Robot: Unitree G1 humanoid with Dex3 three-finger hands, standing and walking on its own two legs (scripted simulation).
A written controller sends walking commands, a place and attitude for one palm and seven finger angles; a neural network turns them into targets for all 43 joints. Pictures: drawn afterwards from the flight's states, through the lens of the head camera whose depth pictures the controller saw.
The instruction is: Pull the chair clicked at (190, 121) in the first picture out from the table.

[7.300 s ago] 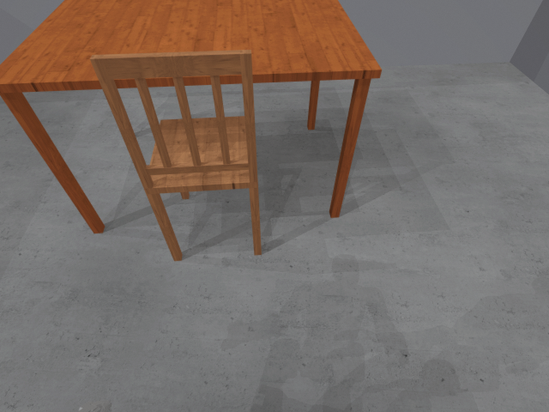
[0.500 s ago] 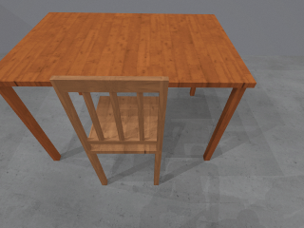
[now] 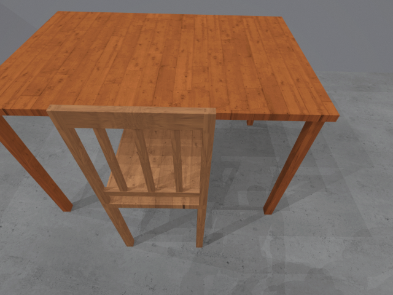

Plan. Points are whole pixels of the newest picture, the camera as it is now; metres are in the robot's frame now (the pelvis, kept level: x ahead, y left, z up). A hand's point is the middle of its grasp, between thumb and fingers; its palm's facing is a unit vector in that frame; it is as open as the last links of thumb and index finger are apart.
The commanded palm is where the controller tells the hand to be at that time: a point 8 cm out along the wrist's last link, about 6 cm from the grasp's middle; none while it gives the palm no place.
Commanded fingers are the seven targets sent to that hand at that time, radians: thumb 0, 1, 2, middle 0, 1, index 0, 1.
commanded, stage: come to a stop and stand still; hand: left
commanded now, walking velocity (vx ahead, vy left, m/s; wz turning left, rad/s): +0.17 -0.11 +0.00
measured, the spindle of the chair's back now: (145, 163) +0.47 +0.18 -0.08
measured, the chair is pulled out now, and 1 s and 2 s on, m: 0.00 0.00 0.00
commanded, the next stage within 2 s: look again from close up in 0.96 s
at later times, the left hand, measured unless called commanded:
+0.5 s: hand out of the picture +0.10 +0.18 -0.17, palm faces +0.05 -0.96 -0.27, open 7.3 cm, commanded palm none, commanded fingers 0.00 0.90 0.90 -0.20 -0.30 -0.20 -0.30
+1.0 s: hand out of the picture +0.01 +0.17 -0.17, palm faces +0.02 -0.98 -0.19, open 7.3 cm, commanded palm none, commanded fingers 0.00 0.90 0.90 -0.20 -0.30 -0.20 -0.30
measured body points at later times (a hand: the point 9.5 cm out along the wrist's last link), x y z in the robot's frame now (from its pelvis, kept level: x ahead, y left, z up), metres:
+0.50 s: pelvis +0.05 -0.02 -0.01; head +0.09 -0.03 +0.44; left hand +0.09 +0.23 -0.15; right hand +0.06 -0.25 -0.17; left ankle -0.01 +0.09 -0.70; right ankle +0.08 -0.15 -0.73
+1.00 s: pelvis +0.04 +0.01 +0.01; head +0.05 +0.01 +0.46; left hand +0.01 +0.22 -0.15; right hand +0.06 -0.22 -0.15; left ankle +0.03 +0.09 -0.73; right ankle +0.02 -0.13 -0.73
